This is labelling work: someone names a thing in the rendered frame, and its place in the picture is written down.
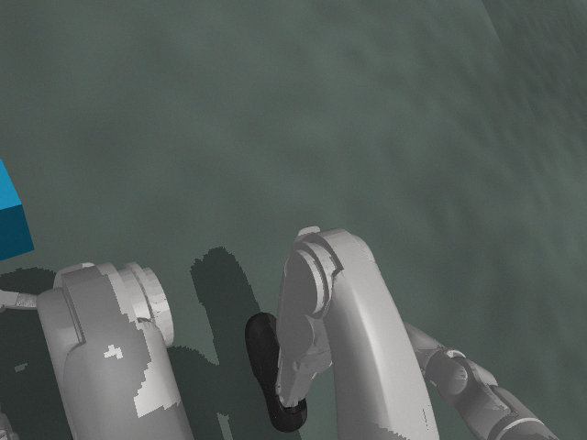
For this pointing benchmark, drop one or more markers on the right robot hand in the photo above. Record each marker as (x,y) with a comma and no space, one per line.
(424,345)

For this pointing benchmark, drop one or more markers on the carton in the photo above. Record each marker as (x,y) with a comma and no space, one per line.
(15,238)

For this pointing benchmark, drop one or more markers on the left robot arm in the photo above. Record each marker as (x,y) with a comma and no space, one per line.
(6,432)

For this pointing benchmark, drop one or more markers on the left robot hand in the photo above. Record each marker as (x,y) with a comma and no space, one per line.
(16,300)

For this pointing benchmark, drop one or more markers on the right robot arm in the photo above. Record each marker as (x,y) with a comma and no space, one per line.
(489,411)

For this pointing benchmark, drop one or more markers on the right robot foot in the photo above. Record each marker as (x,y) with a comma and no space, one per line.
(263,350)

